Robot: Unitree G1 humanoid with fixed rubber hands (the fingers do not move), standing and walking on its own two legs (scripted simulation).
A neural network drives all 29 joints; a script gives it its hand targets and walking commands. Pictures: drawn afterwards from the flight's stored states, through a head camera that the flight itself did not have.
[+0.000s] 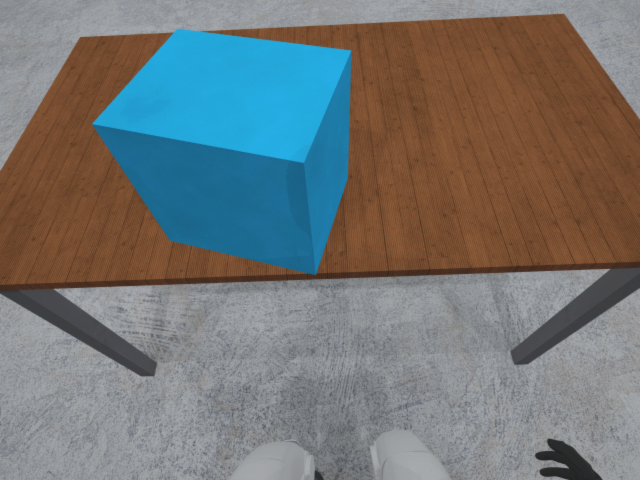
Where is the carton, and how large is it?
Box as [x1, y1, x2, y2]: [92, 29, 350, 274]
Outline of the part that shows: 177,29 92,124 170,240 315,274 347,178 350,50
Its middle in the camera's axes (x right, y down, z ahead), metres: -0.11 -0.12 +0.56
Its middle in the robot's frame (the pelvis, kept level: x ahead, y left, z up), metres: +0.51 +0.11 +0.06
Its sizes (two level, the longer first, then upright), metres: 0.250 0.204 0.241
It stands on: a table, 0.68 m high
